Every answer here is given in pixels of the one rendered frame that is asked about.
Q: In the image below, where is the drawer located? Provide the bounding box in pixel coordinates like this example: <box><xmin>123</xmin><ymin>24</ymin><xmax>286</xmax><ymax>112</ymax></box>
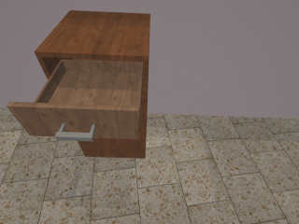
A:
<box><xmin>7</xmin><ymin>59</ymin><xmax>144</xmax><ymax>140</ymax></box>

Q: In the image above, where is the handle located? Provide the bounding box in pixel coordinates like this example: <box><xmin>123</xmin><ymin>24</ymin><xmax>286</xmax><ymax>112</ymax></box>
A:
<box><xmin>54</xmin><ymin>123</ymin><xmax>96</xmax><ymax>142</ymax></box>

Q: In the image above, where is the cabinet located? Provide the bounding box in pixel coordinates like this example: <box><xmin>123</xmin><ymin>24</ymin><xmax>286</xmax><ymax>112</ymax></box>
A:
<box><xmin>34</xmin><ymin>10</ymin><xmax>150</xmax><ymax>159</ymax></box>

